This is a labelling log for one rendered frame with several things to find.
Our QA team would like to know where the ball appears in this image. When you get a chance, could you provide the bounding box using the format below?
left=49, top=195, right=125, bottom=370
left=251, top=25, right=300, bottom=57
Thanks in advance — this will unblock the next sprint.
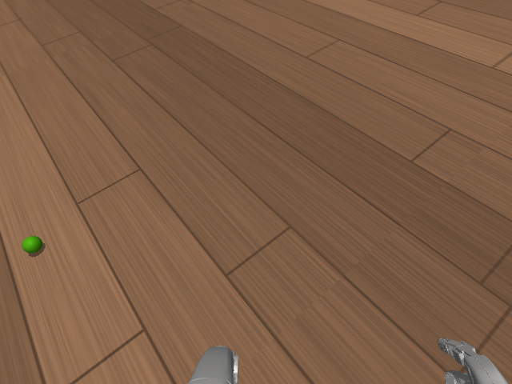
left=22, top=236, right=42, bottom=253

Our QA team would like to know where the right robot hand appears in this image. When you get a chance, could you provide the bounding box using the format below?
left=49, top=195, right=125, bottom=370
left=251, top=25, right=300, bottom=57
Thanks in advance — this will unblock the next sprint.
left=438, top=338, right=508, bottom=384

